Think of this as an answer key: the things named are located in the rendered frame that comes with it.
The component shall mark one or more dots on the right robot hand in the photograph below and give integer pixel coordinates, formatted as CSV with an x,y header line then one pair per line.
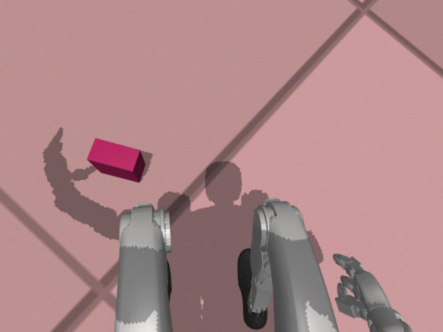
x,y
368,294

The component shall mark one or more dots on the carton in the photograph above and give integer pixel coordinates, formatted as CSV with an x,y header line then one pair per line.
x,y
117,160

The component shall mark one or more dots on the right robot foot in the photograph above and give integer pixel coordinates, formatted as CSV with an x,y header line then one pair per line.
x,y
252,320

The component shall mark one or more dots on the right robot arm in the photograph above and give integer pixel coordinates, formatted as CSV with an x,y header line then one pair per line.
x,y
384,319

